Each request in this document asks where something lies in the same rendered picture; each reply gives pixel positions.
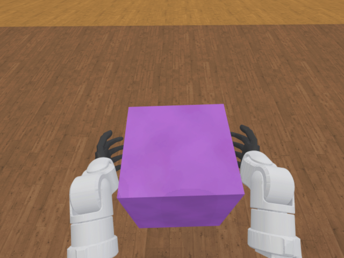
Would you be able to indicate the robot left forearm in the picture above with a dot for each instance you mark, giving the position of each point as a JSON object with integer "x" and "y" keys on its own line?
{"x": 91, "y": 210}

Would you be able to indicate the left robot hand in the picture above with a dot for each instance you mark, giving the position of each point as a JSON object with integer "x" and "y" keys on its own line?
{"x": 104, "y": 145}

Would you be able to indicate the carton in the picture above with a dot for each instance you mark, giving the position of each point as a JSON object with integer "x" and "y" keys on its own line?
{"x": 178, "y": 167}

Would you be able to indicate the right robot hand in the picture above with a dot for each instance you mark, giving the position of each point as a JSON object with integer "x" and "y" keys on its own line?
{"x": 250, "y": 142}

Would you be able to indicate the robot right forearm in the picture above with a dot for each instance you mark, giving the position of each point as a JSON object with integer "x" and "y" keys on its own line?
{"x": 272, "y": 231}

